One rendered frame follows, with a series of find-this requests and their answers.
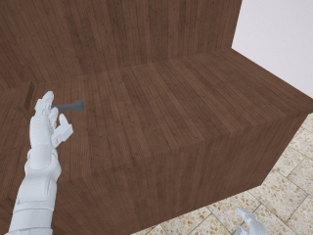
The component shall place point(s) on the robot left forearm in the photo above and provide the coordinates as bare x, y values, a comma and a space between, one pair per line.
35, 202

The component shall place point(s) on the right robot hand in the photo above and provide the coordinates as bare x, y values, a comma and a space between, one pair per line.
254, 227

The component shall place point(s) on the left robot hand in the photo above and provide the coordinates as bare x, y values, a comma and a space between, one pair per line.
42, 128

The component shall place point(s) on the tap lever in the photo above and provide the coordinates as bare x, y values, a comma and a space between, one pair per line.
77, 106

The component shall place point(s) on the counter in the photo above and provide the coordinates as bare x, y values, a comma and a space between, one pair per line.
174, 119

